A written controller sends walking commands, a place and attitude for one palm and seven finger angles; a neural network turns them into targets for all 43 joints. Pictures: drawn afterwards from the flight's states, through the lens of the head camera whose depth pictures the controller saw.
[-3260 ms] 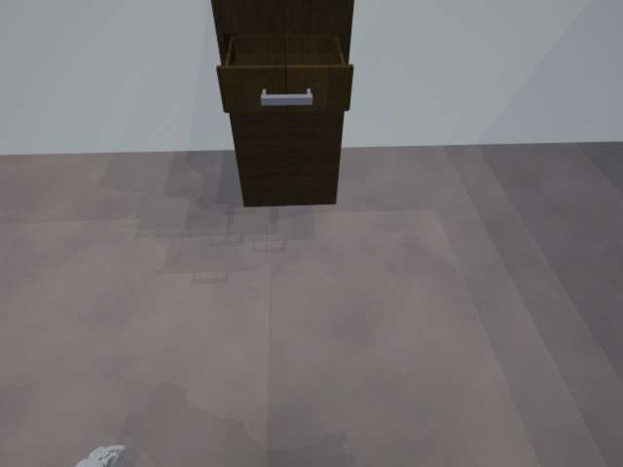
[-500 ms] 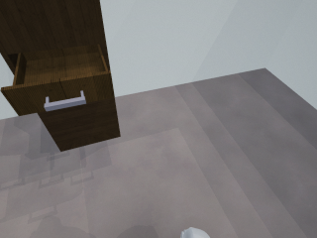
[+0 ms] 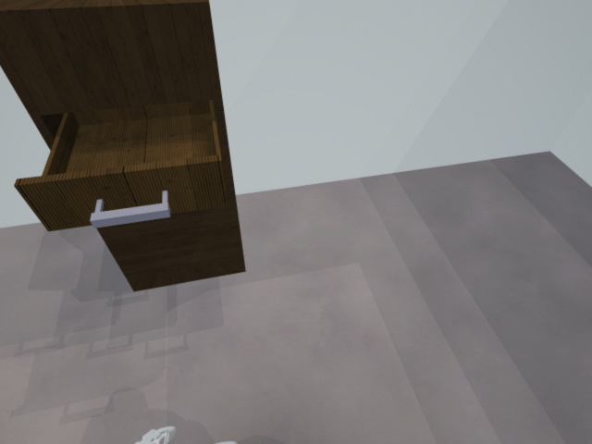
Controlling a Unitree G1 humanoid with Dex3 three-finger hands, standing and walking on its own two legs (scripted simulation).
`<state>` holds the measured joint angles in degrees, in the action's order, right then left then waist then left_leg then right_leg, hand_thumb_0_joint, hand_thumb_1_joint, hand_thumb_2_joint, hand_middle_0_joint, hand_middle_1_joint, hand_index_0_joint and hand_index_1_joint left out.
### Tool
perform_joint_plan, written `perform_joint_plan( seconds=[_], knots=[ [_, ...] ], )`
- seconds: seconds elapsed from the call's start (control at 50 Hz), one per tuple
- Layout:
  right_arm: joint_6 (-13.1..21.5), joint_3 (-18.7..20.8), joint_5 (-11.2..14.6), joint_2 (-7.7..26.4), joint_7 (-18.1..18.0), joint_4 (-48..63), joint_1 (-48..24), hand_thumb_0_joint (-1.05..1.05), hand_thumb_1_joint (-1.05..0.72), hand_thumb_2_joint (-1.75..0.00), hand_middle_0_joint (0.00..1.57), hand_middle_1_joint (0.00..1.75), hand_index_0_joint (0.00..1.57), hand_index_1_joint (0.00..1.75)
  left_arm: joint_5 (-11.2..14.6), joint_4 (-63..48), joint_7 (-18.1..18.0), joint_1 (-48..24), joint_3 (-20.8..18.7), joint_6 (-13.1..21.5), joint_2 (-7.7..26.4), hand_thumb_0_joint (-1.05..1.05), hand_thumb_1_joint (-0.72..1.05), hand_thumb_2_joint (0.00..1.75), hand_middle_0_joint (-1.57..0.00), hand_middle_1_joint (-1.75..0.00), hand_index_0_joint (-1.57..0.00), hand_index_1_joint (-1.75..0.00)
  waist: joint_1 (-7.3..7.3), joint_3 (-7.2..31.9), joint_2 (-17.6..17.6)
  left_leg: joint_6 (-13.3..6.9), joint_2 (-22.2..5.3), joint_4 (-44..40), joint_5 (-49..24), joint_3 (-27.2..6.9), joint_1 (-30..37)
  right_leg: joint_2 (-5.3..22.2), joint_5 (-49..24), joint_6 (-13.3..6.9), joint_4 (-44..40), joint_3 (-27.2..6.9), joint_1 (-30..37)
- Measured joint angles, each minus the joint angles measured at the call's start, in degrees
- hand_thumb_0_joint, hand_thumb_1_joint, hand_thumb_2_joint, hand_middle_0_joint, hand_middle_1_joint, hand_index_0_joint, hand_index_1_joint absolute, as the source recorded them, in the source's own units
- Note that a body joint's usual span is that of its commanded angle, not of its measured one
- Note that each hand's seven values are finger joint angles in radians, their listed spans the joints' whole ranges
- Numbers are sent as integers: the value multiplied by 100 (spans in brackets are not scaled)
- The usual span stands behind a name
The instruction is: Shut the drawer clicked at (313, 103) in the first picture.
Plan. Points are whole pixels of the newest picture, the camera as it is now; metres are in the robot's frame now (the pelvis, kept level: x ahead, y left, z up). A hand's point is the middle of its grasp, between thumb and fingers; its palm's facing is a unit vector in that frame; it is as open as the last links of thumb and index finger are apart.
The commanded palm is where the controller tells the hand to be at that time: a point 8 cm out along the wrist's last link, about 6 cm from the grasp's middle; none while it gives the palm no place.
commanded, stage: turn to face it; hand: left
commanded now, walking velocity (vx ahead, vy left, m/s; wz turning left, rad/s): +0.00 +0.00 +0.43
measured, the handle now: (132, 207) +0.56 +0.35 -0.06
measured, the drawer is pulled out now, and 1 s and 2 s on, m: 0.24 0.24 0.24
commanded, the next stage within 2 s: take the last steps up to it in 0.46 s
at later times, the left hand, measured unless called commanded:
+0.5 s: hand out of the picture -0.01 +0.22 -0.16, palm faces +0.21 -0.94 -0.27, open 7.4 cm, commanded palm none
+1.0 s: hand out of the picture -0.12 +0.15 -0.16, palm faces +0.39 -0.91 -0.16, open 7.3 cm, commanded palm none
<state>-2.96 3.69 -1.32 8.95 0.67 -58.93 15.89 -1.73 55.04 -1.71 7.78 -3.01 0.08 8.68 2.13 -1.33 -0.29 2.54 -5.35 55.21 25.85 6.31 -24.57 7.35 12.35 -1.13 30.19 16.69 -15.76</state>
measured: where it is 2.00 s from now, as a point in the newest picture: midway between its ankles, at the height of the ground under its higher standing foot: (258, 440)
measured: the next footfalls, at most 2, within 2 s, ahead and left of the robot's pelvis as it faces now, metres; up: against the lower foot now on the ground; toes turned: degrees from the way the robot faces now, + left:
left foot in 0.10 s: +0.06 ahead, +0.12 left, +0.00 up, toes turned +11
right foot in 0.54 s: +0.05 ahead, -0.10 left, +0.00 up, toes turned +6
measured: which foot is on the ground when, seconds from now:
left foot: up 0.00-0.08, down 0.10-0.54, up 0.56-1.00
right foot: down 0.00-0.10, up 0.12-0.52, down 0.54-1.00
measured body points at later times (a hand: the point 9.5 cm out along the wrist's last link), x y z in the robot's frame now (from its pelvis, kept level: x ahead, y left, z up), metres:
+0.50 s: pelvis +0.00 +0.01 +0.00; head +0.02 +0.00 +0.45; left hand -0.02 +0.27 -0.14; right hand +0.10 -0.22 -0.15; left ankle +0.02 +0.12 -0.73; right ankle +0.01 -0.11 -0.72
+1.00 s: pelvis +0.00 +0.02 +0.01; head +0.01 +0.02 +0.46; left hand -0.14 +0.20 -0.14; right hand +0.12 -0.20 -0.14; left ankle -0.03 +0.14 -0.71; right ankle +0.01 -0.11 -0.73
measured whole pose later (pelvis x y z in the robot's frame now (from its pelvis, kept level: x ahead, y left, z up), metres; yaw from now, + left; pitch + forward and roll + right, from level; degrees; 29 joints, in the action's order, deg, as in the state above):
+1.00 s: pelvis +0.00 +0.02 +0.01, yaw +16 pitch +0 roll +0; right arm -1.5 3.8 -1.7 11.1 1.6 -60.6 12.5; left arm -1.9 63.8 -0.2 25.5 -2.3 2.4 8.0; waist -4.0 -0.3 -0.4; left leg 1.1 -4.5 39.4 21.2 4.5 -18.8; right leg 3.7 12.2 0.0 19.4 9.3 -6.8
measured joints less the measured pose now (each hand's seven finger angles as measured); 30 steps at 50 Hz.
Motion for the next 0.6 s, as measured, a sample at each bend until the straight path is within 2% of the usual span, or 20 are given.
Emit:
perform_joint_plan(
  seconds=[0.04,0.08,0.1,0.12,0.16,0.22,0.26,0.38,0.46,0.52,0.56,0.6],
  knots=[
    [17,15,-4,66,7,134,-136,0,-91,-90,19,30,19,30,-8,-11,4,58,-35,-45,91,-1,92,90,-20,-30,-21,-30,-70,6,-64,-11,4,-550,-61,61,168,79,83,56,147,102,-27],
    [66,25,-10,157,12,284,-229,0,-91,-90,19,30,19,30,14,-24,15,159,-69,-94,183,0,91,90,-20,-30,-21,-30,-131,6,-96,-35,36,-1349,-430,95,469,174,239,139,455,185,-120],
    [114,36,-20,214,11,363,-257,0,-91,-90,19,30,19,30,41,-38,30,226,-88,-134,226,0,91,90,-20,-30,-21,-30,-136,19,-77,-205,50,-1632,-858,51,518,210,403,203,713,204,-230],
    [151,40,-38,217,-7,401,-322,0,-91,-90,19,30,19,30,61,-22,40,269,-116,-195,299,0,91,90,-20,-30,-21,-30,-148,-11,-143,-362,107,-1513,-900,49,445,212,889,301,1112,0,-408],
    [194,3,-62,192,-37,465,-405,0,-91,-90,19,30,19,30,56,46,59,349,-165,-318,442,0,91,90,-20,-30,-20,-30,-185,-78,-264,-526,206,-1476,-731,70,466,59,1478,357,2059,-591,-797],
    [208,-49,-51,175,-94,499,-410,0,-91,-90,19,30,19,30,33,166,98,436,-211,-379,548,1,91,90,-20,-30,-20,-30,-217,-91,-283,-535,327,-1941,-893,-7,639,-145,1251,423,3033,-1066,-1188],
    [203,-79,-30,182,-118,487,-419,0,-91,-90,20,30,20,30,42,195,114,497,-203,-358,568,1,91,90,-19,-30,-20,-30,-253,-114,-242,-552,403,-2304,-1111,-66,772,-209,985,471,3216,-1220,-1265],
    [163,-110,-3,180,-116,456,-470,0,-90,-90,20,30,20,30,80,256,86,682,-135,-351,512,1,91,90,-19,-30,-20,-30,-279,-148,-69,-565,531,-2871,-1463,-214,972,-330,1029,540,2462,-1380,-917],
    [110,-108,-19,176,-96,412,-500,0,-90,-90,20,30,20,30,96,276,60,690,-76,-329,397,1,91,90,-19,-30,-20,-30,-222,-179,53,-501,579,-2849,-1510,-309,920,-426,1193,486,1572,-1387,-477],
    [69,-94,-3,194,-77,347,-487,0,-90,-90,20,30,20,30,113,238,42,677,-16,-226,286,1,91,90,-19,-30,-20,-30,-206,-173,142,-410,619,-2658,-1477,-390,779,-508,747,435,585,-1355,-9],
    [41,-61,49,244,-59,275,-476,0,-90,-90,20,30,20,30,83,240,16,653,24,-125,164,1,91,90,-20,-30,-20,-30,-214,-186,300,-326,577,-2332,-1259,-502,625,-593,399,174,143,-1247,200],
    [-39,-22,54,273,-50,213,-434,0,-90,-90,20,30,20,30,60,202,26,673,92,-60,54,1,91,90,-20,-30,-20,-30,-200,-152,380,-251,620,-1566,-416,-624,372,-583,403,-33,118,-1110,244]
  ],
)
